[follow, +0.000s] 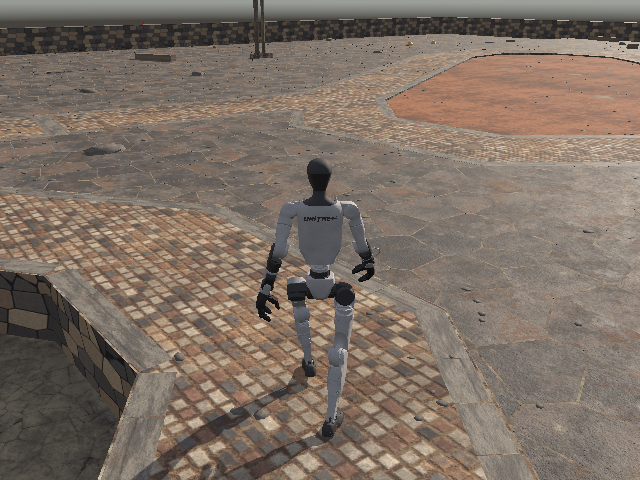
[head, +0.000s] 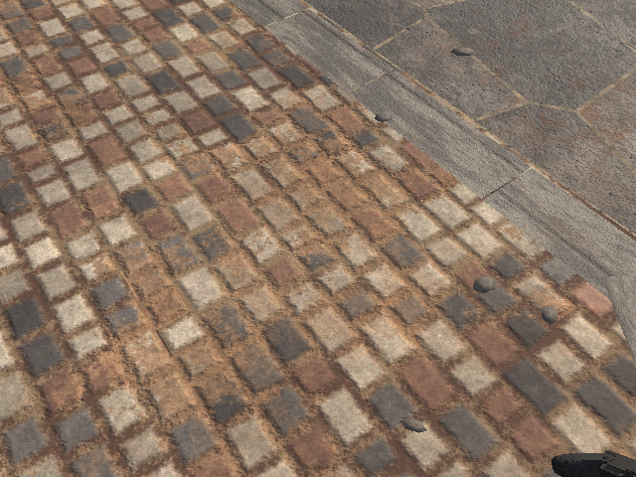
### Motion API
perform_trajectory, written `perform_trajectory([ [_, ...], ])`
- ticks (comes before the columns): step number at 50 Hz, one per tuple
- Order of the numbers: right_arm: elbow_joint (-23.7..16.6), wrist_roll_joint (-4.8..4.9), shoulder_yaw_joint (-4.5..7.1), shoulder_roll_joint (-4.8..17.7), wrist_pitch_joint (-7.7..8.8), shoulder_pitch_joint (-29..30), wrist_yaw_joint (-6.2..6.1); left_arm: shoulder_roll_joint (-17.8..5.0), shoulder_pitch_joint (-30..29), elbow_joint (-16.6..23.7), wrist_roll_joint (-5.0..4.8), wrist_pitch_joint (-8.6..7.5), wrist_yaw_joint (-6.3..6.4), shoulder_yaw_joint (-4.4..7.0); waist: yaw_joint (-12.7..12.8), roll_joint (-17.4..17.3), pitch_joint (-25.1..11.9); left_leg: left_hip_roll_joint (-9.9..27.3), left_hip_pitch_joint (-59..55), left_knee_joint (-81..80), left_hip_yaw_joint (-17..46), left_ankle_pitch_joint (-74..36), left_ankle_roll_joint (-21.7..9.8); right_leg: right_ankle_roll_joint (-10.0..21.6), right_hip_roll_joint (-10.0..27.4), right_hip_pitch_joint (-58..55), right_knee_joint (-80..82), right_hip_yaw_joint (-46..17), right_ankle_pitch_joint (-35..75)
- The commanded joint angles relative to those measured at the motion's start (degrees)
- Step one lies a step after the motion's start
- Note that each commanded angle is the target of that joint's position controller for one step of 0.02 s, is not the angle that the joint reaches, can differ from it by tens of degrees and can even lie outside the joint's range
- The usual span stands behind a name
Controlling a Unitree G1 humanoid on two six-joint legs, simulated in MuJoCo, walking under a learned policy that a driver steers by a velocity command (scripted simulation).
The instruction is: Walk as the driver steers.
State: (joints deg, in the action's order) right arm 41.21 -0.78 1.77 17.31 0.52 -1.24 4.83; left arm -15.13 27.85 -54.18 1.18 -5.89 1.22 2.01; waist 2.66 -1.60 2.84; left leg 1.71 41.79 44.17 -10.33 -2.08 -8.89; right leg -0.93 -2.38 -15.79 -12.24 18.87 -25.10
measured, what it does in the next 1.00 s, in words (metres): walks ahead, turning left: left foot, then right foot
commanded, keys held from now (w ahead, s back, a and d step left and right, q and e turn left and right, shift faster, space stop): w+q+shift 0.34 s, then q+shift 0.60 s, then shift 0.06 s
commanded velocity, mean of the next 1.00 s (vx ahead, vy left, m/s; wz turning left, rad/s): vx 0.56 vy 0.00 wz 0.96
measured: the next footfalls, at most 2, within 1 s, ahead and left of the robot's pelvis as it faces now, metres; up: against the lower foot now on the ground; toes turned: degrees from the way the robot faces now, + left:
left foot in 0.06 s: +0.25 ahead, +0.03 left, +0.00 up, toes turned +9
right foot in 0.48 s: +0.70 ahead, -0.02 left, +0.00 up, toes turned +32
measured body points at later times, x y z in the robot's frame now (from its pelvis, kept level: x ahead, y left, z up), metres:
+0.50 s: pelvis +0.47 +0.02 -0.01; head +0.51 +0.04 +0.44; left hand +0.62 +0.33 -0.05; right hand +0.59 -0.27 -0.12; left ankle +0.22 +0.02 -0.67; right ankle +0.67 -0.04 -0.72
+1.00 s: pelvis +0.63 +0.10 +0.01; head +0.64 +0.17 +0.46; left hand +0.49 +0.42 -0.09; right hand +0.98 +0.10 -0.05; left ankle +0.61 +0.21 -0.71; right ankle +0.70 -0.04 -0.63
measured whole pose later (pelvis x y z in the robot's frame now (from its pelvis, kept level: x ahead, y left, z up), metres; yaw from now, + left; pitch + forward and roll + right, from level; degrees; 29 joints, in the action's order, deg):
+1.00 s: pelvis +0.63 +0.10 +0.01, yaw +58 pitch +1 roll -2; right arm 31.6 0.5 5.5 19.8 -1.6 -7.9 1.5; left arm -18.6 2.1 -41.0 -0.8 -1.1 -0.1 4.7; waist 0.0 1.4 6.7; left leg -1.9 25.7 35.3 -1.0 10.7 -5.0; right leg -2.3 1.9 23.5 -66.7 2.3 -30.9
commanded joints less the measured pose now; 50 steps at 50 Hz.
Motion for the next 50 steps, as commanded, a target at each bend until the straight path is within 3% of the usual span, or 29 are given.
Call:
perform_trajectory([
  [1, 2.3, 0.08, 1.87, 6.6, -0.23, -19.8, -0.72, -14.1, -10.4, 7.4, 0.57, 0.83, 1.64, 2.96, -15.8, 8.6, -6.5, -6.6, -30.2, -0.5, -1.4, 5.4, -3.5, 0.7, 16.4, 13.6, -22.4, -2.7, 92.4],
  [2, 6.1, 0.04, 3.62, 9.6, -0.21, -32.1, -1.74, -14.6, -13.4, 8.8, 1.08, 1.90, 1.41, 3.28, -20.9, 7.1, -11.0, -7.0, -42.9, -2.7, 2.6, 10.5, -5.7, 1.9, 16.6, 19.6, -39.9, -4.8, 85.9],
  [3, 7.5, 0.71, 5.14, 11.4, -0.11, -34.0, -3.21, -11.9, -14.3, 8.5, 1.10, 2.36, 0.08, 3.00, -20.1, -0.6, -9.2, -5.1, -49.9, -8.2, 8.3, 12.9, -8.1, 2.2, 8.5, 30.0, -63.2, -4.8, 42.3],
  [4, 7.3, 0.98, 5.76, 15.0, -0.62, -28.3, -3.72, -2.5, -13.8, 11.7, 2.50, 1.33, -0.65, 0.36, -11.7, -12.9, -3.2, 1.0, -52.5, -4.1, 22.3, 0.0, -10.5, 1.1, -0.1, 51.4, -84.2, -9.1, -3.9],
  [5, 4.1, -0.18, 6.48, 18.8, -1.04, -24.6, -3.76, -3.8, -11.5, 18.6, 1.00, -0.28, -0.93, -0.16, -7.8, -13.5, -15.0, 9.7, -62.2, -20.1, 49.7, 18.0, -20.7, 0.4, -1.0, 64.3, -87.9, -21.2, -3.6],
  [6, 2.7, -0.50, 6.22, 15.3, -0.91, -23.1, -4.07, -7.0, -14.4, 18.5, 1.55, -1.73, -0.93, -0.24, -8.1, -2.6, -10.1, 12.9, -57.5, -31.1, 57.7, 31.7, -18.6, 0.8, 2.5, 67.8, -82.5, -24.5, 0.4],
  [8, 3.5, -0.21, 4.89, 10.2, 0.25, -19.6, -4.53, -7.8, -17.1, 17.8, 2.17, -1.52, -0.80, -0.23, -2.8, 8.0, 0.1, 9.2, -40.0, -33.0, 49.5, 24.9, -14.0, -0.3, 6.6, 61.9, -71.4, -24.4, 5.1],
  [11, 2.8, 0.49, 3.90, 8.5, 3.06, -18.0, -4.87, -5.8, -17.1, 18.3, 3.32, 2.16, -1.15, -1.08, 0.6, 8.2, 2.3, 2.7, -23.4, -34.2, 37.7, 15.2, -12.4, -3.6, 10.3, 52.3, -58.6, -23.1, 4.6],
  [14, 2.5, 0.57, 4.33, 9.1, 4.10, -19.6, -4.57, -3.7, -27.9, 22.9, 2.06, 2.62, -2.09, -2.25, -2.9, 5.0, 4.2, -2.3, -18.5, -35.4, 31.6, 6.0, -10.0, -4.2, 9.9, 48.1, -41.1, -19.8, 17.6],
  [19, 3.5, 1.17, 5.56, 10.7, 3.32, -24.3, -4.05, -3.5, -33.5, 25.6, 0.63, 1.85, -2.03, -2.68, -8.4, 0.2, 0.2, -3.1, -31.3, -27.1, 30.6, -18.8, -3.8, -1.3, 3.1, 42.0, -21.0, -17.8, 30.7],
  [21, 3.3, 1.06, 5.94, 11.7, 2.94, -24.1, -4.69, -6.3, -28.3, 24.4, 1.09, 1.18, -0.79, -1.60, -6.3, -1.1, -4.1, -4.4, -35.4, -17.0, 31.8, -31.0, 0.6, -0.3, -0.9, 33.0, -15.9, -18.9, 28.5],
  [22, 2.7, 0.99, 6.29, 13.0, 3.04, -22.0, -4.84, -8.9, -22.3, 23.1, 0.78, 0.68, -0.08, -0.58, -2.6, -2.5, -7.6, -4.9, -35.0, -8.2, 32.6, -31.8, 2.7, 0.2, -0.5, 25.7, -14.5, -20.5, 29.3],
  [23, 1.2, 1.55, 6.23, 12.6, 3.30, -18.0, -4.77, -11.4, -11.7, 20.4, 0.86, -0.02, 0.48, 0.47, 3.6, -2.0, -12.0, -7.0, -31.0, 4.4, 31.5, -25.6, 4.6, 1.1, 3.1, 14.6, -12.1, -22.4, 34.7],
  [24, -0.2, 2.06, 2.11, -2.7, 2.45, -21.7, -5.40, -12.5, -6.2, 19.8, -2.25, -1.25, 0.57, 1.90, 2.9, 7.5, -23.4, -9.0, -17.9, 21.1, 29.6, 31.5, 7.2, 4.3, 18.2, -6.9, -21.8, -35.4, 49.3],
  [25, -2.6, 1.17, 0.82, -2.3, 2.41, -28.4, -5.43, -14.8, -3.5, 21.0, 0.24, -0.62, 0.50, 1.82, 0.6, 21.5, -31.2, -10.4, -8.2, 34.9, 24.8, 45.4, 8.7, 5.8, 28.7, -15.6, -24.2, -49.0, 76.0],
  [26, -3.6, 3.71, 2.19, 4.6, 2.03, -32.0, -5.35, -16.1, -7.0, 20.8, 0.59, 0.44, -0.23, 3.19, -1.5, 23.3, -34.7, -6.9, -2.0, 48.2, 23.7, 40.2, 11.7, 17.0, 35.1, -14.5, -19.1, -60.5, 56.7],
  [28, -5.3, 4.03, 4.02, 9.7, -0.44, -19.4, -6.26, -6.7, -16.9, 22.7, 0.43, 1.76, 0.43, 1.64, -0.9, 7.0, -17.7, -0.5, 1.0, 43.7, 16.6, 28.7, 13.8, 13.1, 25.4, 4.8, -12.0, -43.2, 36.7],
  [29, -5.8, 3.58, 4.51, 9.7, -1.84, -18.7, -6.36, -5.5, -20.2, 22.3, -0.13, 1.91, 0.27, 1.01, -3.0, 5.1, -11.2, 1.5, -1.6, 42.5, 15.7, 28.1, 14.4, 12.1, 22.1, 14.6, -10.2, -35.9, 39.6],
  [32, -8.8, 3.09, 3.65, 4.1, -3.53, -16.8, -6.37, -6.6, -24.4, 19.0, -0.65, 1.24, -0.20, 2.30, -5.4, 8.7, -2.4, 5.2, -7.3, 28.8, 13.2, 26.5, 13.9, 10.9, 18.3, 30.3, -3.3, -21.5, 39.1],
  [34, -10.2, 2.52, 3.22, 3.0, -3.35, -13.7, -6.13, -8.8, -24.7, 17.3, -0.47, 0.97, 0.08, 3.44, -4.7, 8.5, -3.7, 6.0, -7.6, 19.8, 12.4, 21.3, 13.5, 12.2, 19.2, 28.3, -2.7, -17.7, 43.1],
  [38, -9.9, 2.32, 3.61, 4.4, -3.69, -11.4, -3.92, -11.2, -27.6, 16.5, -1.95, 1.98, 0.18, 4.42, -4.5, 6.5, -7.0, 5.1, -15.0, 5.1, 9.7, 7.9, 10.3, 11.0, 19.4, 24.8, -4.9, -10.4, 42.2],
  [42, -11.9, 2.60, 5.33, 7.6, -4.80, -6.6, -2.23, -13.2, -27.1, 15.8, -3.43, 3.25, -0.72, 5.42, -3.9, 6.5, -5.1, 3.1, -17.8, -2.8, 5.8, 11.6, 6.9, 8.4, 20.7, 21.0, -9.6, -7.6, 41.2],
  [44, -11.4, 2.55, 6.74, 9.1, -4.61, -10.2, -2.27, -13.0, -26.9, 15.6, -4.18, 4.19, -0.89, 5.64, -6.4, 5.0, -6.6, -0.4, -24.3, -9.4, 3.1, 11.8, 4.1, 5.9, 19.6, 20.1, -19.7, -5.0, 46.6],
  [45, -9.5, 2.30, 8.23, 11.5, -4.11, -17.0, -3.22, -11.5, -24.9, 15.1, -3.99, 4.71, -1.15, 5.40, -9.3, 1.0, -8.6, -2.5, -34.2, -14.6, 5.1, 4.5, 1.2, 3.4, 16.6, 25.1, -31.5, -3.8, 43.6],
  [46, -10.4, 2.50, 9.87, 18.9, -3.50, -17.8, -4.61, -7.5, -21.9, 16.8, -1.50, 4.70, -1.37, 4.30, -6.0, -16.4, -8.2, 8.7, -44.7, -16.6, 25.3, -29.7, -5.6, -1.3, 8.8, 42.3, -49.6, -3.0, 1.2],
  [47, -13.6, -0.43, 9.28, 20.5, -2.23, -14.0, -4.10, -8.2, -22.1, 19.7, -0.66, 4.12, -1.34, 3.76, -3.9, -18.5, -19.0, 18.4, -52.2, -21.7, 50.9, -14.3, -18.6, -3.1, 0.0, 56.3, -65.1, -16.5, -15.7],
  [48, -14.6, -0.03, 8.10, 16.4, -0.85, -12.7, -3.27, -11.4, -25.7, 18.9, -1.61, 3.58, -1.54, 4.32, -6.6, -7.3, -19.9, 19.2, -50.5, -25.1, 47.6, -9.0, -16.1, -1.9, 2.4, 58.2, -66.1, -23.6, -12.1],
  [49, -14.0, 0.82, 7.26, 14.3, -0.10, -11.3, -3.51, -10.8, -27.6, 19.2, -2.23, 3.42, -1.38, 4.12, -5.6, -4.6, -15.9, 17.3, -46.1, -24.8, 42.3, -6.3, -12.9, -0.8, 3.5, 57.9, -63.6, -24.2, -8.1],
  [50, -13.8, 1.92, 6.42, 11.6, -0.15, -9.0, -4.00, -10.3, -26.5, 17.6, -1.53, 3.80, -0.75, 4.16, -3.7, 0.3, -12.2, 14.5, -41.1, -23.9, 36.6, -5.2, -9.1, -0.8, 5.5, 56.5, -59.3, -24.2, -5.0],
])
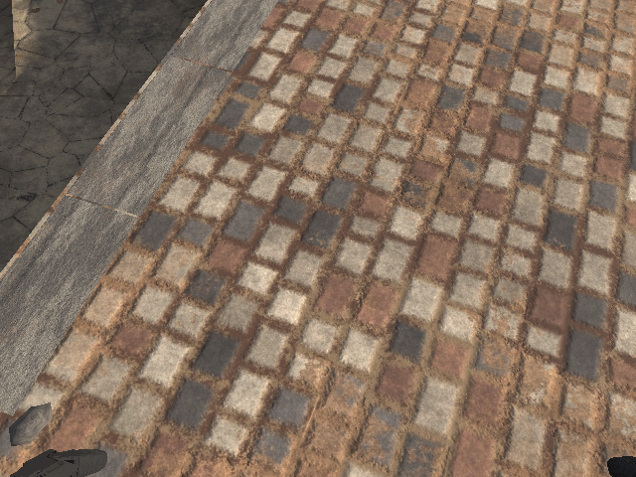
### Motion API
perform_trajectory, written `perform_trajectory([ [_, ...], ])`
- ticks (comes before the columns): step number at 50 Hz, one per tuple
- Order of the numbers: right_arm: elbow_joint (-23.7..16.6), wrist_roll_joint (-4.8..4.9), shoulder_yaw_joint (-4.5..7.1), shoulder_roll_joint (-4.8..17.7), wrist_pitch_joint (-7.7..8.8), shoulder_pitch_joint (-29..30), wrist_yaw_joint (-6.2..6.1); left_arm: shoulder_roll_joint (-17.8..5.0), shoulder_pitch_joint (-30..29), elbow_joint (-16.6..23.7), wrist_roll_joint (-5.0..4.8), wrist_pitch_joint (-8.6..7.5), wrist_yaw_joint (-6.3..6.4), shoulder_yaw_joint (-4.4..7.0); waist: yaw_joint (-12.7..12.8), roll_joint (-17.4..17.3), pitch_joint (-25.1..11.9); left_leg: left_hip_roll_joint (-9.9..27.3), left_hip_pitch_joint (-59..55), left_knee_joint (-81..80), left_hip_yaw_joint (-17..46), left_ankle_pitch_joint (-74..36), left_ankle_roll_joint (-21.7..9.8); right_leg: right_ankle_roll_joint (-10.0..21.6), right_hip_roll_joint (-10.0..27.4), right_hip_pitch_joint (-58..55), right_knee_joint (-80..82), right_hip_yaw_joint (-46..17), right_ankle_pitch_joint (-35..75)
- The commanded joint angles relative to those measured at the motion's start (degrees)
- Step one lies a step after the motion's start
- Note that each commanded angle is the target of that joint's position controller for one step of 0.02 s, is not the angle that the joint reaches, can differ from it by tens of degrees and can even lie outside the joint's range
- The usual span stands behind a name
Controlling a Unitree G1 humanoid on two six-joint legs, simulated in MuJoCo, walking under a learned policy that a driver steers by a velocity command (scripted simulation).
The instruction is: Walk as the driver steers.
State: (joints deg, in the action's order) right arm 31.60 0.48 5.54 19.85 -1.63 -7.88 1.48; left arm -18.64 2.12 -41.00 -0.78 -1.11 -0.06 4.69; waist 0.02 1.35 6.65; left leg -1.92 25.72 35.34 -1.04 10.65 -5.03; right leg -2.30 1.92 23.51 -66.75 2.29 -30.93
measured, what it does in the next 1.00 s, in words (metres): walks ahead: right foot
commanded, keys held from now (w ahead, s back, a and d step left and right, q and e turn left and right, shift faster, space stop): shift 0.48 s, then w+shift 0.18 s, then w+e+shift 0.34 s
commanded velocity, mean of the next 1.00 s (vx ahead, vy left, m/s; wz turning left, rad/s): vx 0.33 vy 0.00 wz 0.02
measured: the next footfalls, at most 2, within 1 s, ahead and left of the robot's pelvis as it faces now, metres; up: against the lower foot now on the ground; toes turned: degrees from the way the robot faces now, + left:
right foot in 0.30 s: +0.12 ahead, -0.17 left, +0.00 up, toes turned +7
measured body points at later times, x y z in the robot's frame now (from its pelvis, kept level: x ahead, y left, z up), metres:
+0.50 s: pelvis +0.05 -0.06 +0.01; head +0.07 -0.06 +0.46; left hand +0.16 +0.20 -0.10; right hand +0.25 -0.29 -0.09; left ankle +0.04 +0.07 -0.72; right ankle +0.08 -0.18 -0.72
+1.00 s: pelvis +0.23 -0.03 +0.01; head +0.25 -0.02 +0.46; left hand +0.44 +0.21 -0.08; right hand +0.17 -0.30 -0.11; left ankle +0.05 +0.07 -0.72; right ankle +0.36 -0.16 -0.65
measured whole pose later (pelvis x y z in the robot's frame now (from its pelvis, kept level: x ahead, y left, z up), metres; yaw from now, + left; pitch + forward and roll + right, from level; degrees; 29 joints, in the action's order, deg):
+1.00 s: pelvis +0.23 -0.03 +0.01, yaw -2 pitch +3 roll +0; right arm 47.7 -2.4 2.7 14.2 5.7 -30.1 -0.4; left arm -17.4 5.5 -38.7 2.2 1.5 -6.1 4.0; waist -4.8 2.0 -1.3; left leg 1.0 -8.5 10.5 -11.4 21.6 1.3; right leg 2.9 2.7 44.9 -57.4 2.0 -5.2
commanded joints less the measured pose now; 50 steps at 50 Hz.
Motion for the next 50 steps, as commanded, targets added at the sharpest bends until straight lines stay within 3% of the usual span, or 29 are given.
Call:
perform_trajectory([
  [1, -4.5, 0.85, 1.97, 7.5, 1.50, 0.6, -1.51, -7.4, 0.0, 4.0, 0.99, -0.41, 1.03, 1.71, 0.4, -3.2, -14.7, 16.5, -19.6, -14.6, 23.2, -18.3, -11.0, 0.4, 2.2, 13.7, -0.3, -7.1, 3.5],
  [4, -4.7, -1.22, 1.57, 7.4, 0.84, 2.0, -2.87, -4.7, 2.2, 2.5, 0.89, 0.62, 0.76, 1.00, 1.4, -4.9, -16.0, 12.8, -12.6, -13.9, 17.5, -24.7, -10.0, -1.2, 0.3, 5.2, 6.0, -4.1, 7.4],
  [7, -3.7, -1.00, 1.51, 7.1, 0.40, 1.2, -3.33, -2.0, 2.6, 2.2, 0.64, 1.01, 0.64, -0.28, 0.3, -6.4, -16.9, 11.5, -11.1, -12.7, 15.9, -21.1, -9.5, -2.1, -0.1, 1.1, 14.6, -3.7, 10.1],
  [11, -2.8, -1.26, 0.66, 5.4, -0.07, 0.8, -2.65, -2.6, 2.0, 2.7, 0.48, 1.33, 0.16, -0.23, -1.3, -9.5, -15.2, 11.9, -9.0, -12.1, 19.1, -7.9, -8.4, -1.3, -0.5, -2.0, 21.7, -3.2, 11.2],
  [14, -1.9, -0.82, -0.74, 2.1, 0.01, 1.7, -2.31, -0.8, 5.2, 2.1, 1.34, 0.61, -0.74, -0.58, 1.3, -9.4, -13.5, 9.1, -5.2, -9.0, 18.8, -0.5, -4.1, 1.2, -1.3, -11.0, 37.6, -1.3, 20.0],
  [15, -1.1, -1.18, -1.31, -0.1, 0.27, -0.7, -2.41, -2.2, 5.7, 2.5, 2.66, 0.30, -0.87, -0.50, 0.4, -6.0, -12.7, 5.6, -3.3, -5.3, 16.8, 4.9, -0.4, 2.9, 2.7, -13.5, 41.5, -5.6, 24.9],
  [16, -0.6, -1.82, -1.52, -1.5, 0.54, -5.3, -2.46, -6.6, 5.0, 3.7, 3.66, 0.12, -0.64, 0.11, -3.2, 5.7, -12.4, -1.1, -0.2, 4.3, 10.4, 15.7, 3.7, 7.5, 13.3, -14.1, 44.7, -16.4, 33.5],
  [17, -1.8, -1.27, -0.60, 1.3, 0.88, -2.7, -2.69, -6.0, 2.7, 3.2, 4.21, -0.07, -0.54, -0.11, -3.1, 14.4, -9.8, -0.8, -1.9, 6.8, 7.3, 19.3, 5.7, 15.1, 18.9, -4.5, 50.0, -24.9, 28.1],
  [18, -1.3, -1.03, 0.22, 3.9, 0.87, -0.6, -2.97, -3.9, -0.7, 4.6, 3.71, -0.54, -0.30, -0.64, -2.5, 11.2, -8.0, 1.1, -4.5, 9.5, 7.9, 17.2, 6.5, 15.1, 16.7, -2.8, 50.5, -23.0, 24.1],
  [21, 0.4, -1.58, -0.51, -0.5, 0.16, -0.3, -2.77, -3.1, -1.2, 3.9, 1.27, -0.95, 0.41, -0.78, -2.6, 8.1, -9.0, 2.2, -9.1, 1.0, 5.7, 7.9, 7.1, 10.0, 10.3, -6.4, 46.2, -14.3, 25.6],
  [22, 1.0, -1.52, -1.00, -2.1, 0.17, -0.4, -2.42, -2.5, 0.8, 3.2, 1.02, -0.83, 0.44, -1.03, -2.4, 7.1, -9.4, 2.1, -11.8, -3.6, 5.0, 3.9, 6.9, 8.8, 8.5, -7.1, 44.9, -12.0, 26.6],
  [24, 0.8, -1.46, -1.10, -1.2, 0.15, 0.0, -2.15, -1.0, 4.5, 2.6, 1.41, -1.06, 0.08, -1.38, -0.8, 4.9, -11.0, 3.7, -15.5, -6.3, 7.2, -5.9, 5.9, 6.4, 6.3, -8.0, 42.7, -10.2, 23.9],
  [25, 1.7, -1.16, -1.02, -0.3, -0.06, -1.3, -2.27, -0.6, 7.7, 2.4, 1.91, -1.27, -0.33, -1.63, 1.1, 2.5, -13.5, 3.1, -17.7, -4.4, 6.6, -0.4, 4.4, 5.5, 4.1, -6.9, 44.0, -8.7, 13.3],
  [26, 2.9, -0.56, -0.32, 0.3, -0.05, -3.7, -1.95, -2.9, 8.3, 2.2, 1.29, -0.92, -0.45, -0.89, 0.6, 2.0, -12.4, 0.6, -12.5, -2.6, 4.5, 16.6, 2.7, 5.8, 2.6, -8.0, 44.5, -7.2, -1.9],
  [27, 2.7, -0.37, -0.19, 0.4, 0.50, -4.0, -1.57, -5.0, 8.6, 2.2, 0.57, -0.58, -0.34, -0.14, 0.3, 3.2, -8.4, 0.5, -6.3, -2.8, 4.1, 25.2, 1.8, 7.1, 4.3, -7.5, 45.7, -10.0, -13.0],
  [28, 2.3, 0.11, -0.14, 0.9, 1.46, -2.7, -1.37, -5.9, 9.8, 2.3, -0.02, -0.57, -0.05, 0.27, 1.1, 3.9, -4.8, 1.4, -0.7, -1.4, 3.6, 25.4, 1.2, 9.4, 7.9, -7.7, 48.4, -15.0, -19.1],
  [29, 2.1, 1.04, -0.43, -0.4, 2.70, -1.7, -1.11, -7.1, 10.5, 2.0, -0.43, -0.83, 0.22, 0.73, 1.1, 6.3, -2.7, 1.5, 1.7, 2.0, 0.6, 18.7, 1.3, 12.2, 12.9, -8.7, 52.5, -21.4, -21.6],
  [31, 2.6, 1.08, -0.57, -1.2, 4.60, -1.5, -1.01, -7.5, 10.3, 1.8, -1.11, -1.35, 0.56, 1.15, 0.6, 8.0, -0.7, 3.8, -0.2, 4.6, 0.1, 12.6, 0.5, 14.7, 17.3, -5.8, 56.6, -25.6, -18.0],
  [33, 5.4, 1.09, -0.63, -2.7, 5.71, -8.6, -0.69, -5.3, 4.8, 3.2, -1.61, -1.57, 0.05, 0.45, -4.0, 7.6, -2.2, 2.8, -12.2, -2.8, -2.5, 12.3, -1.3, 12.0, 13.0, 0.7, 54.1, -17.0, -12.5],
  [34, 8.2, 0.32, -0.16, -2.3, 6.25, -14.4, -0.64, -3.3, 2.2, 4.1, -1.73, -1.55, -0.22, -0.12, -6.7, 5.2, -2.5, 1.3, -21.3, -5.8, -3.0, 10.3, -1.2, 10.2, 8.7, 7.2, 47.7, -12.1, -9.1],
  [35, 10.6, -0.42, 0.96, 0.6, 6.97, -22.3, -0.96, 0.2, -1.7, 6.1, -1.38, -1.98, -0.49, -1.26, -10.0, -2.4, -3.5, 7.1, -30.2, -11.2, 6.4, 15.2, -2.7, 7.1, 3.6, 16.5, 33.1, -6.7, -2.7],
  [36, 10.2, -4.97, 1.94, 8.6, 6.70, -27.8, -0.47, 3.5, -4.1, 9.5, 2.26, -1.18, -1.76, -1.76, -12.6, -25.4, -5.7, 21.2, -38.4, -28.3, 35.2, 40.7, -6.8, 5.0, -6.2, 31.3, 11.9, 1.7, -1.4],
  [37, 8.7, -5.48, 1.60, 6.4, 6.30, -24.4, -0.91, -0.3, -5.5, 10.0, 3.82, -0.69, -1.74, -0.60, -11.2, -14.7, -1.4, 25.9, -33.7, -28.9, 41.3, 40.9, -8.9, 7.0, -3.1, 36.2, 3.9, -8.5, 2.6],
  [38, 8.0, -4.60, 0.68, 4.2, 6.24, -20.2, -1.32, -0.8, -3.9, 9.1, 2.69, -0.53, -2.32, -0.10, -7.8, -8.1, -0.8, 24.2, -32.6, -26.5, 34.5, 36.3, -6.9, 7.5, -1.5, 36.4, 1.7, -11.1, 9.2],
  [39, 7.6, -3.87, 0.24, 3.2, 6.48, -17.7, -1.54, -1.4, 0.1, 7.4, 2.30, -0.53, -2.96, 0.10, -5.1, -5.7, -2.9, 21.8, -31.3, -26.4, 27.7, 30.8, -4.4, 7.0, -0.6, 32.8, 1.9, -10.9, 13.3],
  [40, 7.7, -3.23, -0.01, 3.3, 6.76, -15.7, -1.86, -2.1, 2.8, 6.3, 2.67, -0.37, -3.56, 0.49, -3.2, -6.3, -4.6, 20.2, -30.4, -27.7, 22.5, 27.5, -2.7, 6.2, 0.0, 29.6, 2.1, -10.0, 15.6],
  [41, 7.7, -2.86, -0.48, 2.5, 7.18, -14.8, -2.20, -2.5, 3.9, 5.2, 3.09, 0.15, -4.15, 0.67, -2.8, -6.5, -4.6, 18.7, -28.6, -29.0, 17.4, 23.1, -1.7, 5.1, 0.2, 27.6, 1.0, -8.6, 17.9],
  [45, 10.9, -2.76, -1.19, 0.9, 8.06, -19.0, -1.92, -0.9, -0.1, 5.9, 2.87, 1.66, -5.44, 0.03, -3.9, -5.4, -1.0, 16.9, -28.7, -30.6, 3.5, 8.6, -0.5, 3.9, 0.7, 30.5, 0.9, -5.3, 23.7],
  [50, 13.9, -2.89, -1.50, 1.4, 8.28, -20.7, -2.30, -0.1, -9.0, 9.3, 2.89, 1.57, -6.75, -1.44, -5.2, -5.5, 3.7, 15.9, -28.2, -33.2, -8.5, -2.2, 0.5, 6.7, 2.0, 25.8, 14.9, 3.5, 27.0],
])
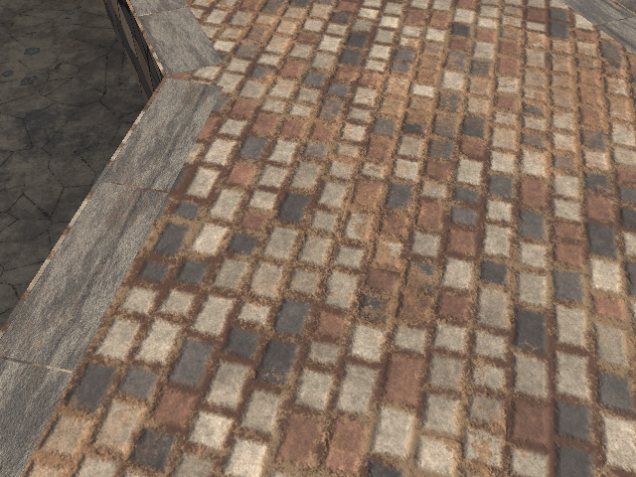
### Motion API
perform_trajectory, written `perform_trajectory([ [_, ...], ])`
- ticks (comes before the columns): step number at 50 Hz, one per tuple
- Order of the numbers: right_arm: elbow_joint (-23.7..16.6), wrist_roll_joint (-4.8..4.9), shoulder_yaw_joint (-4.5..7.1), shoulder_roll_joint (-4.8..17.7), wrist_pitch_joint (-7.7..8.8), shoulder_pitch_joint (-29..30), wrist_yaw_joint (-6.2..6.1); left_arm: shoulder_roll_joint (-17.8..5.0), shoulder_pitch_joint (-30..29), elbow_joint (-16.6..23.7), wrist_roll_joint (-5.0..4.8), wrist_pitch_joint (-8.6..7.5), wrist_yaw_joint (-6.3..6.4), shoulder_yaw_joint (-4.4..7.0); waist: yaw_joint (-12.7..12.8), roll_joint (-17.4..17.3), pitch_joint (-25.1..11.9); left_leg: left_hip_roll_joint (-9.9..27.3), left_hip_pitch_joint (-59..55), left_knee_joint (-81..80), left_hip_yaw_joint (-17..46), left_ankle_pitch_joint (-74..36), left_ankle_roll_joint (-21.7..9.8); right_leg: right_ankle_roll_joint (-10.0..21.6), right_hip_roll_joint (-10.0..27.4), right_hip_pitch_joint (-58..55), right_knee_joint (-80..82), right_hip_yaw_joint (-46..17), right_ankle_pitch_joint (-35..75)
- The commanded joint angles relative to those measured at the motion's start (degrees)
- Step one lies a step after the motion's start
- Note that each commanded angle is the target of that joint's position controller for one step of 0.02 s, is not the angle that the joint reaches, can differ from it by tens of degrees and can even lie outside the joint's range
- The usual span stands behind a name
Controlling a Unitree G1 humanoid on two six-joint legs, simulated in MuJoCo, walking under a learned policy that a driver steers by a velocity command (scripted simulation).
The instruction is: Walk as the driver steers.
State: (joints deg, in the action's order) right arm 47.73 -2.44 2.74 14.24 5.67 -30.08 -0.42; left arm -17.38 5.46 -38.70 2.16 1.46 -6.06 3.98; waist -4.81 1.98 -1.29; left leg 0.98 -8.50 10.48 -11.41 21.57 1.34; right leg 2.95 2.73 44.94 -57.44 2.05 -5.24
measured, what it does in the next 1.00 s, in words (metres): walks ahead, turning right: right foot, then left foot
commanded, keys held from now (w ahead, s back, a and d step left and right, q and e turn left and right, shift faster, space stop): w+e+shift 0.04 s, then e+shift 0.56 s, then shift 0.28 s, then q+shift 0.12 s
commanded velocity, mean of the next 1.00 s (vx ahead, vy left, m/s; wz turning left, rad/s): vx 0.25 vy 0.00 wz -0.70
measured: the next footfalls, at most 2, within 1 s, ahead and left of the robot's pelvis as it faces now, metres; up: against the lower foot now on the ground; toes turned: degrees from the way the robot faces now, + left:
right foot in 0.14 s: +0.29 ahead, -0.09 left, +0.00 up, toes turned -11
left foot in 0.56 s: +0.59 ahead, -0.08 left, +0.00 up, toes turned -44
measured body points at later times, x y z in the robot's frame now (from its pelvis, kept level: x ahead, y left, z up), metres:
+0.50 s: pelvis +0.32 -0.05 +0.00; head +0.36 -0.09 +0.45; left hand +0.56 +0.17 -0.08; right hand +0.44 -0.39 -0.05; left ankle +0.57 -0.01 -0.69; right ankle +0.25 -0.09 -0.73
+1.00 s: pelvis +0.40 -0.08 +0.00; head +0.40 -0.10 +0.45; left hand +0.68 +0.00 -0.09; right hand +0.30 -0.36 -0.11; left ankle +0.55 -0.05 -0.72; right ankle +0.33 -0.16 -0.73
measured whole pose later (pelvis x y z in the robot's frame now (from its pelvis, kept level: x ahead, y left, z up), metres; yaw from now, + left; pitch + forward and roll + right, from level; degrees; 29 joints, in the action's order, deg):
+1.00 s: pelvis +0.40 -0.08 +0.00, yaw -43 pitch +0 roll +1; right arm 40.0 0.6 2.9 15.7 -0.8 -12.6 -0.4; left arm -13.9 10.6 -38.9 2.1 3.0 0.1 1.3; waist -2.1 -1.2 1.9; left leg -1.3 25.1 35.1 0.7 18.1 0.4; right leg 1.8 -0.3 15.7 -33.5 -1.0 -17.9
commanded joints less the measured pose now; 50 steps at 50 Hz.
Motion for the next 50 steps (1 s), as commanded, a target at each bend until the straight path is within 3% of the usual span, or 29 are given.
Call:
perform_trajectory([
  [1, -1.4, 0.02, 1.28, 7.4, 0.86, 1.1, -0.56, -0.9, -13.3, 7.5, -0.11, -1.04, -0.82, -1.15, -0.4, -6.0, 12.3, 13.1, 4.8, -7.7, -0.1, -19.3, -5.6, 2.8, 0.8, 2.8, 8.6, 5.6, 0.4],
  [3, -0.6, 0.23, 1.31, 9.1, 0.45, 2.3, -0.86, -0.4, -11.1, 7.3, -0.17, -1.15, 0.11, -1.59, 2.1, -6.5, 10.4, 12.5, 2.9, 0.5, -4.6, -56.0, -4.7, 6.2, -3.7, -6.5, 14.1, 10.6, -3.0],
  [5, -0.3, 0.65, 2.26, 13.0, -1.21, 2.8, -1.45, -2.8, 2.4, 4.4, 0.05, -1.91, 1.70, -0.55, 9.1, -8.9, 1.5, 13.9, 1.5, 21.9, -4.5, -84.1, -4.4, 8.3, -9.6, -21.0, 15.2, 12.3, -7.6],
  [6, -1.2, 1.11, 2.64, 14.0, -1.49, 4.6, -1.43, -5.5, 14.5, 1.0, 0.05, -2.77, 2.55, 0.87, 14.1, -8.8, -5.1, 14.3, 6.5, 37.1, -3.2, -80.2, -4.0, 9.7, -11.0, -35.0, 19.1, 8.9, -4.2],
  [7, -4.2, 3.43, 3.14, 15.4, -0.89, 7.3, -2.09, -13.2, 18.6, 1.5, -6.47, -2.92, 3.37, 4.52, 17.1, -5.6, -8.0, 9.3, 24.2, 52.2, -0.5, -51.0, 0.3, 10.8, -4.7, -55.2, 24.0, -3.7, 7.3],
  [8, -9.5, 1.10, 0.16, 4.5, 0.96, 6.2, -1.51, -19.5, 15.6, 2.3, -4.94, -3.08, 4.52, 4.87, 8.2, 14.5, -13.3, -5.7, 51.4, 79.8, 6.0, 9.7, 4.4, 20.0, 10.9, -73.2, 29.8, -39.1, 10.2],
  [9, -11.2, 2.86, 0.31, 9.4, 3.31, 8.7, -1.07, -18.2, 16.6, 4.6, -3.08, -3.54, 4.70, 5.11, 12.6, 5.9, -27.6, -4.9, 54.6, 86.7, 21.4, 10.0, 2.8, 24.6, 16.9, -78.3, 37.1, -53.2, 3.4],
  [10, -13.5, 3.99, 0.52, 10.7, 3.96, 15.0, -1.17, -15.0, 14.0, 5.2, -2.60, -4.13, 4.76, 4.50, 12.0, -0.9, -20.4, -2.1, 54.9, 82.1, 22.3, 5.2, 1.7, 21.6, 14.6, -70.0, 38.2, -46.3, 7.7],
  [11, -13.8, 3.65, 0.44, 10.1, 4.03, 16.3, -1.57, -12.6, 11.1, 5.0, -3.49, -4.76, 4.53, 3.84, 8.1, -7.3, -10.3, -0.3, 53.8, 76.5, 20.6, 3.8, 1.5, 19.4, 10.9, -58.0, 38.8, -38.1, 12.9],
  [12, -12.9, 2.66, 0.87, 10.2, 3.56, 15.6, -1.83, -10.5, 6.7, 5.7, -3.82, -5.12, 4.57, 3.20, 4.6, -9.8, -5.6, 2.0, 50.6, 72.1, 20.0, 2.3, 1.8, 17.7, 7.8, -47.8, 39.0, -31.7, 17.3],
  [14, -13.3, 1.59, 1.60, 10.5, 1.34, 14.1, -1.46, -8.9, 3.5, 6.8, -2.95, -5.05, 5.10, 2.74, 1.4, -5.4, -0.9, 3.2, 45.1, 67.2, 19.2, 0.9, 2.7, 16.9, 4.6, -34.4, 41.1, -25.5, 29.1],
  [15, -13.9, 1.07, 1.52, 10.1, 0.68, 14.7, -1.48, -8.4, 3.0, 6.5, -3.44, -4.96, 5.49, 2.75, 1.1, -5.2, 0.1, 3.5, 43.2, 61.7, 18.2, 0.3, 3.5, 16.1, 2.4, -30.0, 40.8, -22.2, 33.5],
  [19, -16.4, 0.55, 0.09, 5.4, -0.35, 22.5, -1.78, -9.8, 4.0, 5.0, -4.50, -1.82, 8.01, 3.59, 3.1, -2.7, -3.6, -3.4, 37.2, 39.4, 14.0, -12.4, 4.7, 8.9, -6.1, -23.6, 34.6, -16.3, 37.4],
  [22, -18.1, 1.83, 0.20, 6.1, -0.41, 29.1, -0.80, -9.8, 6.1, 4.4, -5.35, 0.54, 9.51, 3.88, 6.1, 1.8, -6.3, -7.6, 32.2, 25.5, 14.7, -23.2, 4.2, 2.9, -7.5, -24.9, 31.9, -20.1, 24.5],
  [25, -18.6, 2.35, 1.32, 8.9, -0.09, 31.1, -0.01, -7.9, 5.7, 5.1, -4.20, 1.14, 10.03, 3.56, 6.3, 5.3, -4.8, -7.0, 31.0, 17.8, 19.2, -24.6, 3.5, 1.9, -6.3, -29.4, 28.1, -27.6, 12.6],
  [27, -16.6, 1.78, 2.21, 10.0, 0.49, 25.2, -0.39, -6.2, 2.6, 6.9, -3.69, 0.95, 9.59, 2.91, 3.2, 6.6, -6.7, -3.5, 24.7, 11.2, 21.0, -29.5, 1.5, 1.4, -7.1, -32.7, 19.2, -28.9, 7.8],
  [28, -15.9, 0.79, 2.27, 10.6, 0.56, 20.9, -0.97, -3.0, 3.9, 7.6, -3.31, 0.92, 8.90, 1.71, 2.5, 0.0, -12.6, 5.0, 11.5, 10.4, 25.6, -38.7, -2.5, -0.9, -10.1, -28.8, 5.6, -24.1, -6.8],
  [29, -17.7, -0.49, 1.81, 11.1, -0.40, 21.0, -1.57, 0.1, 11.6, 7.4, -2.33, 0.74, 8.53, 0.65, 6.5, -11.5, -16.9, 18.4, -3.1, 16.4, 39.9, -63.2, -10.8, -3.7, -16.5, -15.6, -7.6, -17.9, -39.0],
  [30, -16.6, 0.38, 2.55, 12.0, -1.34, 20.5, -1.68, -6.5, 19.0, 7.7, -3.76, 0.18, 6.88, 1.65, 9.9, -20.6, -23.6, 29.6, -5.3, 14.1, 56.0, -45.5, -19.6, -5.5, -10.4, -10.2, -18.5, -15.9, -36.1],
  [31, -18.8, 0.66, 2.10, 8.4, -1.83, 23.7, -2.24, -11.8, 14.4, 5.4, -4.10, 0.73, 6.71, 3.10, 6.5, -12.9, -18.0, 23.0, 1.1, 12.2, 50.7, -31.9, -18.8, -7.8, -7.1, -9.9, -22.0, -13.8, -29.9],
  [32, -19.3, 0.58, 1.12, 5.9, -2.75, 24.9, -2.43, -12.9, 9.0, 5.8, -4.11, 1.72, 7.07, 3.51, 5.1, -7.3, -12.0, 17.4, 7.6, 11.4, 41.3, -23.6, -15.3, -8.8, -6.3, -9.0, -23.3, -11.5, -24.5],
  [35, -18.5, 0.44, 1.09, 7.5, -4.55, 27.1, -2.15, -7.3, 6.9, 6.9, -3.57, 2.75, 7.90, 1.67, 6.3, -5.2, -3.2, 9.5, 23.2, 7.1, 29.4, -19.7, -11.9, -8.1, -5.3, -14.0, -16.0, -7.1, -20.8],
  [37, -17.2, 0.44, 1.48, 7.7, -4.90, 25.8, -1.71, -3.9, 7.7, 6.5, -3.35, 1.97, 7.92, 0.47, 6.1, -7.6, -4.7, 8.4, 22.5, 6.4, 25.9, -22.1, -13.0, -7.5, -5.5, -16.8, -8.5, -4.9, -22.5],
  [44, -14.4, 2.40, 2.42, 10.0, -5.68, 23.7, -0.88, -4.8, 6.8, 4.5, -2.50, 1.65, 6.73, -0.05, 4.7, -12.0, -5.8, 11.7, 23.3, 5.2, 26.0, -8.5, -14.5, -3.5, -3.5, -27.6, 14.9, -2.8, -17.3],
  [46, -12.7, 3.03, 1.33, 7.5, -6.07, 21.6, -0.57, -1.7, 9.9, 2.3, -1.64, 1.53, 6.07, -0.62, 6.3, -11.0, -4.5, 8.9, 30.0, 5.8, 24.9, -0.2, -11.0, -0.7, -4.6, -37.5, 29.1, -1.7, -10.7],
  [47, -11.4, 2.99, 0.60, 5.6, -5.78, 19.0, -0.08, -1.8, 10.5, 2.1, -0.81, 1.34, 5.99, -0.82, 6.5, -9.1, -4.0, 6.5, 35.6, 7.0, 23.0, 4.0, -6.8, 1.0, -2.8, -44.0, 32.4, -3.8, -9.1],
  [48, -11.8, 2.32, 0.14, 3.8, -5.35, 18.7, 0.68, -5.7, 12.4, 2.6, 0.31, 1.13, 6.36, -0.20, 6.4, 0.9, -4.1, 1.3, 41.9, 19.0, 18.1, 8.1, -2.3, 4.4, 8.4, -47.6, 36.1, -15.7, -10.5],
  [49, -14.8, 3.48, 1.37, 6.4, -4.82, 22.3, 0.36, -10.4, 9.0, 2.0, 1.15, 1.01, 6.34, 1.38, 6.4, 13.0, -0.4, -2.6, 41.7, 27.5, 12.8, 9.3, -0.5, 11.4, 18.3, -31.6, 41.8, -24.2, -13.5],
  [50, -14.4, 3.72, 3.06, 11.5, -4.99, 23.7, -0.18, -10.5, 5.4, 3.5, 1.41, 0.03, 6.78, 1.62, 6.9, 9.4, 3.0, -1.2, 40.3, 38.8, 14.5, 7.5, 0.7, 12.6, 17.0, -28.0, 43.1, -22.1, -12.7],
])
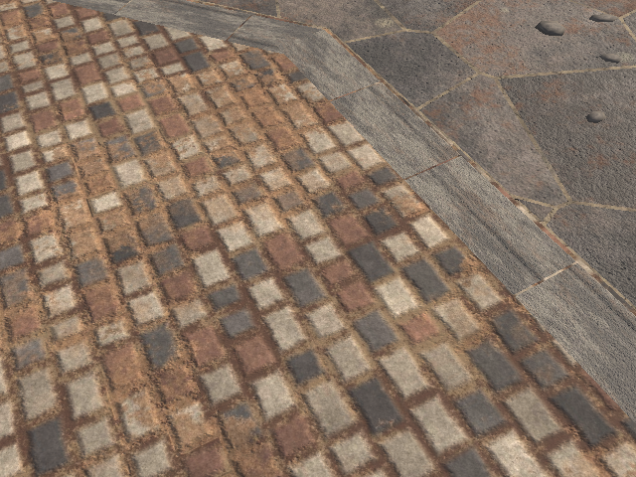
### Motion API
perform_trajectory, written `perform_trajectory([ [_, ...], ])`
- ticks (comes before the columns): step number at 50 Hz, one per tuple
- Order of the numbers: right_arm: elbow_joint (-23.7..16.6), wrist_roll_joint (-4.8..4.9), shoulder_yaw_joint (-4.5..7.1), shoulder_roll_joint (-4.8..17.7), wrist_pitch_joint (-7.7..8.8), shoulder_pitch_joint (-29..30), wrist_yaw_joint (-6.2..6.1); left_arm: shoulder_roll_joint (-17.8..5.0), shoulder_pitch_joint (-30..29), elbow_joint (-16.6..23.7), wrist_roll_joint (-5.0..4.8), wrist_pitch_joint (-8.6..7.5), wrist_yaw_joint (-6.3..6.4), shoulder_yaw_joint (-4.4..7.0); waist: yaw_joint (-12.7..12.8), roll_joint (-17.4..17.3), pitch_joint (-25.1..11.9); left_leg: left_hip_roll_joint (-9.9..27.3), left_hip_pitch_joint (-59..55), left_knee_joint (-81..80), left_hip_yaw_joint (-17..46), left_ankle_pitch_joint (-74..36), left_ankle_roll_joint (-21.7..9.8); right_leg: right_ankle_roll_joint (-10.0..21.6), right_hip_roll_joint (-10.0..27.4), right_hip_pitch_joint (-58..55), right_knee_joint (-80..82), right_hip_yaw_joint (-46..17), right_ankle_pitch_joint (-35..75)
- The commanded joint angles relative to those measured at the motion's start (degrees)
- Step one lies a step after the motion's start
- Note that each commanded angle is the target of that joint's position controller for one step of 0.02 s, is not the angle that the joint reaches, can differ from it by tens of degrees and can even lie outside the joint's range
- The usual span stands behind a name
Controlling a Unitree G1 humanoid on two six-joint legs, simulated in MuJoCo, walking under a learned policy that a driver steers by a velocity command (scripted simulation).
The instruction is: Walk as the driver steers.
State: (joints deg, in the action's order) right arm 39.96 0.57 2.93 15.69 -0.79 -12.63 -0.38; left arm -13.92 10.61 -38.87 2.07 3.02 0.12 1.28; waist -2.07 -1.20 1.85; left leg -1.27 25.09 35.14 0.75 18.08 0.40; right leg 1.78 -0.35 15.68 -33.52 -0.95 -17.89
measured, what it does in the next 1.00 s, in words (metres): walks ahead, turning left: left foot, then right foot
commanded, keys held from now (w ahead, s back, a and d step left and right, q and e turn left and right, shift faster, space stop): q+shift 0.66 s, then w+q+shift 0.08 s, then w+shift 0.26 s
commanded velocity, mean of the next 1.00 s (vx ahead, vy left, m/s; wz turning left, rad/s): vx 0.17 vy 0.00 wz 0.70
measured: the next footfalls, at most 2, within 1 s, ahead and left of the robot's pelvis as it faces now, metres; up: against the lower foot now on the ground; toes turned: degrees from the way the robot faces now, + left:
left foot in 0.38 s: +0.02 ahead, +0.15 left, +0.00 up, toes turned +23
right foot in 0.84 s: +0.17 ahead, +0.00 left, +0.00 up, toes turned +50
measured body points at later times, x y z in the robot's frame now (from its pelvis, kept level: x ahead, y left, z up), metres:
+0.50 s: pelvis +0.00 +0.05 +0.00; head +0.04 +0.09 +0.45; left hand +0.03 +0.38 -0.10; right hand +0.27 -0.15 -0.07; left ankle -0.02 +0.13 -0.73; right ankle +0.02 -0.11 -0.64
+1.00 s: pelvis +0.10 +0.08 +0.01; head +0.12 +0.07 +0.46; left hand -0.09 +0.31 -0.09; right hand +0.41 +0.05 -0.08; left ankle +0.01 +0.20 -0.66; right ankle +0.15 -0.03 -0.73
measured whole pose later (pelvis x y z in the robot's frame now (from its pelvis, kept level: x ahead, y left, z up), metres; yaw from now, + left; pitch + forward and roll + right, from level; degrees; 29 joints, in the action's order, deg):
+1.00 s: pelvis +0.10 +0.08 +0.01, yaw +47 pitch +3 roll +0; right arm 34.0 -2.8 2.8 17.5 0.0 -10.8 2.7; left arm -16.2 22.3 -45.2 2.0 -4.0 -1.0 4.1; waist 4.0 -3.3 -3.7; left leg -5.6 33.8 61.3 9.2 14.7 -1.6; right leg 1.4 -1.5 10.1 -24.6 -3.0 -17.5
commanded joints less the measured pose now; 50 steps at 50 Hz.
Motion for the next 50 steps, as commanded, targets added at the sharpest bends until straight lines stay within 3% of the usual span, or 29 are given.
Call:
perform_trajectory([
  [1, -5.7, 1.02, 3.71, 10.6, 0.88, 4.3, -0.57, -12.0, -2.4, 3.9, 1.08, -2.38, 1.19, 3.89, 2.9, 11.7, 0.4, -0.2, 9.6, 22.5, 2.4, 9.4, 2.3, 12.7, 18.7, 0.6, 18.8, -16.1, 5.1],
  [3, -3.1, 0.67, 4.13, 9.4, -0.86, -1.7, -1.54, -7.9, -6.2, 4.7, -0.58, -3.41, 2.08, 2.75, 0.9, 10.1, -0.5, 0.7, 13.0, 33.2, 3.9, 6.8, 4.3, 10.5, 16.7, -3.3, 16.8, -10.0, 15.4],
  [6, -4.7, 1.02, 3.38, 6.5, -1.79, -0.6, -1.44, -6.2, -5.0, 4.5, -1.09, -2.96, 3.09, 2.42, 1.7, 7.8, -2.0, 3.1, 16.2, 34.3, 1.6, 2.1, 6.5, 10.4, 15.8, -8.8, 15.3, -3.6, 21.7],
  [9, -7.9, 0.90, 1.86, 3.6, -1.97, 4.0, 0.09, -8.2, -1.6, 3.6, -0.95, -1.85, 3.71, 3.50, 4.9, 8.0, -3.6, 5.4, 15.1, 23.3, -0.8, 0.9, 7.3, 10.7, 16.9, -14.3, 13.8, -0.8, 23.7],
  [11, -9.6, 0.75, 1.25, 2.9, -1.91, 5.0, 1.31, -10.4, -1.0, 3.4, -1.04, -1.45, 3.46, 4.51, 5.6, 8.7, -4.5, 6.0, 11.1, 17.6, -2.7, 3.2, 6.2, 11.1, 18.6, -14.0, 13.0, 0.9, 26.4],
  [14, -10.4, 0.84, 1.89, 4.8, -2.11, 3.8, 2.21, -12.5, -1.5, 3.0, -1.90, -1.63, 2.57, 5.65, 4.8, 9.8, -5.2, 4.9, 4.8, 10.9, -5.8, 3.8, 3.6, 10.3, 20.3, -12.2, 11.1, 3.3, 30.5],
  [17, -10.3, 0.91, 2.97, 5.9, -3.10, 1.2, 2.39, -12.4, -3.2, 2.4, -3.63, -2.39, 1.61, 6.15, 2.1, 9.4, -5.6, 3.4, -2.8, 0.6, -7.6, -0.7, 0.0, 6.2, 20.8, -10.6, 5.3, 6.8, 30.2],
  [18, -9.4, 0.81, 3.81, 6.9, -3.19, -1.6, 1.78, -11.3, -2.2, 1.5, -3.95, -2.65, 1.22, 6.06, 0.5, 7.1, -6.6, 1.6, -9.6, -5.4, -7.3, -6.2, -2.0, 3.2, 18.8, -7.5, -0.7, 9.8, 28.1],
  [19, -8.5, 0.64, 5.82, 12.0, -2.97, -6.6, 0.61, -9.7, 0.0, 0.9, -3.15, -3.09, 0.78, 5.82, -1.3, -2.0, -8.7, 4.1, -22.0, -9.9, 0.9, -24.7, -5.8, -1.4, 13.9, 2.4, -13.9, 13.4, 19.0],
  [20, -9.7, -0.32, 7.77, 21.5, -2.28, -7.2, -0.18, -5.6, -4.1, 6.1, -0.09, -3.74, 0.77, 4.23, -0.1, -21.3, -9.0, 19.8, -32.8, -10.6, 28.1, -46.7, -18.1, -7.8, 2.9, 26.4, -32.3, 13.0, -18.2],
  [21, -10.7, -2.01, 6.56, 17.4, -0.54, -8.0, 0.72, -7.8, -9.4, 6.7, -0.18, -4.11, 0.96, 4.57, -4.5, -12.3, -16.3, 23.6, -32.3, -13.2, 33.2, -41.9, -23.8, -7.2, 1.0, 28.9, -40.9, -1.4, -23.2],
  [22, -10.3, -1.83, 5.66, 15.6, 0.60, -5.5, 0.97, -9.0, -10.8, 6.9, -1.79, -4.07, 1.08, 4.88, -3.0, -7.8, -13.2, 21.4, -29.8, -14.0, 28.0, -36.7, -21.5, -5.8, 1.8, 29.8, -42.1, -3.7, -18.9],
  [23, -10.2, -0.40, 5.40, 14.1, 0.96, -2.2, 0.49, -8.7, -9.8, 6.1, -2.00, -4.11, 1.55, 4.96, -0.6, -4.2, -9.8, 17.6, -26.5, -14.0, 23.8, -30.9, -17.9, -4.8, 2.6, 29.8, -39.3, -4.5, -13.3],
  [24, -10.8, 0.92, 4.80, 12.3, 0.51, 1.7, -0.08, -9.6, -8.7, 5.5, -1.37, -4.02, 2.16, 5.26, 1.2, -2.7, -7.7, 15.4, -23.3, -14.0, 21.4, -28.0, -15.3, -4.7, 3.1, 29.6, -35.7, -4.9, -8.5],
  [25, -11.7, 1.06, 4.32, 11.6, 0.04, 4.7, -0.68, -10.1, -7.3, 4.9, -1.01, -3.95, 2.34, 5.59, 3.0, -3.6, -7.4, 13.3, -19.0, -14.3, 19.3, -28.0, -14.0, -4.9, 2.7, 25.7, -33.5, -4.7, -5.2],
  [27, -12.3, 0.24, 4.34, 11.7, -0.51, 5.6, -1.35, -8.7, -5.4, 3.8, -1.04, -4.04, 1.93, 5.24, 3.8, -4.1, -8.6, 11.0, -16.4, -14.1, 18.6, -27.9, -13.5, -5.8, 0.2, 22.1, -29.9, -4.2, -1.3],
  [30, -12.0, 0.50, 4.82, 12.8, -0.77, 4.2, -1.98, -7.2, -6.2, 3.4, -1.57, -4.12, 1.80, 4.47, 2.8, -4.3, -8.8, 9.4, -15.9, -13.4, 21.0, -22.5, -12.8, -6.9, -2.1, 20.3, -20.1, -5.3, 0.9],
  [33, -12.3, 0.55, 5.12, 13.4, -1.28, 4.8, -2.22, -7.4, -7.5, 3.4, -1.85, -4.24, 1.47, 4.39, 2.3, -6.5, -8.0, 8.1, -13.5, -12.9, 24.8, -15.2, -11.8, -6.9, -3.6, 17.4, -13.4, -6.4, 1.8],
  [35, -12.1, 1.05, 4.95, 13.3, -1.15, 3.4, -1.96, -8.4, -7.6, 3.4, -2.67, -5.04, 0.58, 4.57, 1.3, -7.8, -8.8, 7.5, -11.6, -16.2, 28.9, 8.4, -12.2, -6.0, -3.8, 14.4, -8.9, -6.7, 1.8],
  [37, -11.8, 1.22, 4.73, 13.7, -0.52, 2.7, -1.34, -9.3, -8.3, 4.0, -3.57, -6.48, -0.25, 5.01, 0.8, -10.7, -6.8, 7.9, -9.7, -17.9, 33.4, 18.5, -12.7, -4.8, -3.9, 11.8, -5.3, -6.7, -1.3],
  [39, -11.8, 0.92, 3.78, 11.8, 0.04, 3.2, -0.90, -9.7, -5.4, 2.9, -4.10, -7.91, -0.73, 5.41, 1.9, -11.6, -6.5, 7.7, -7.3, -16.7, 33.2, 19.6, -12.2, -3.7, -2.7, 4.9, -1.2, -5.4, -2.0],
  [41, -11.6, 0.67, 2.41, 8.8, 0.43, 4.0, -0.75, -8.7, 1.0, 0.6, -4.04, -9.13, -0.88, 5.78, 5.5, -9.1, -5.5, 5.2, 0.3, -11.7, 30.0, 21.5, -10.2, -1.8, -1.0, -8.3, 6.9, -3.4, 3.8],
  [42, -11.5, 0.48, 1.31, 5.5, 0.86, 3.6, -0.78, -9.7, 7.1, -0.9, -3.36, -9.64, -0.73, 6.23, 7.8, -4.0, -6.7, 1.4, 7.3, -1.1, 24.7, 22.5, -7.3, 0.1, 4.2, -17.9, 10.2, -9.0, -0.6],
  [43, -12.1, 0.64, -0.38, 0.4, 1.54, 2.4, -0.71, -12.4, 11.5, -1.0, -1.46, -9.93, -0.66, 6.17, 7.5, 7.4, -7.9, -5.7, 15.5, 18.0, 13.7, 17.4, -3.6, 4.8, 15.1, -23.6, 17.3, -27.3, -19.4],
  [44, -15.1, 2.51, 0.35, 3.8, 2.67, 4.4, -0.88, -15.8, 10.1, -1.0, 0.08, -10.39, -1.47, 6.99, 5.6, 14.6, 0.0, -3.0, 28.4, 26.0, 12.9, 13.5, -3.7, 11.3, 22.2, -17.8, 23.9, -46.4, -36.0],
  [45, -14.2, -3.78, 1.90, 9.7, 1.78, 11.2, 0.53, -13.7, 6.9, -0.9, 2.73, -8.01, -1.56, 6.17, 6.9, 7.2, 6.4, -2.6, 31.6, 28.8, 11.3, 6.4, -3.8, 9.8, 22.4, -12.0, 26.1, -44.3, -38.0],
  [46, -13.7, -4.21, 2.13, 9.3, 1.72, 11.1, 1.64, -12.1, 7.1, -0.9, 1.55, -7.23, -1.44, 5.66, 6.2, 4.5, 7.0, -2.3, 30.3, 28.5, 12.4, 1.5, -3.3, 7.7, 19.3, -10.3, 24.4, -36.7, -31.7],
  [48, -11.1, -4.23, 1.84, 7.8, 1.83, 6.5, 3.60, -11.4, 8.3, -2.0, 0.03, -7.44, -0.73, 4.83, 5.0, 7.4, 3.4, -2.4, 23.7, 28.2, 11.1, -4.9, -1.9, 5.1, 13.5, -8.7, 24.4, -25.1, -21.5],
  [50, -9.9, -3.69, 1.41, 6.9, 1.82, 5.3, 4.35, -11.5, 9.9, -3.3, -0.45, -8.21, -0.79, 4.55, 4.7, 9.5, 1.9, -2.7, 21.0, 27.8, 9.8, -8.3, -1.1, 5.7, 11.5, -8.0, 25.5, -20.2, -17.3],
])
